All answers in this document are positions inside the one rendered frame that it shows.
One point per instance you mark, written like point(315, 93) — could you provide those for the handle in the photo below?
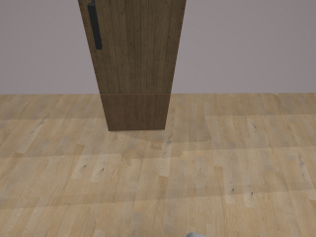
point(95, 24)

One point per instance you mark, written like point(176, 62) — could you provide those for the cupboard door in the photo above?
point(138, 44)

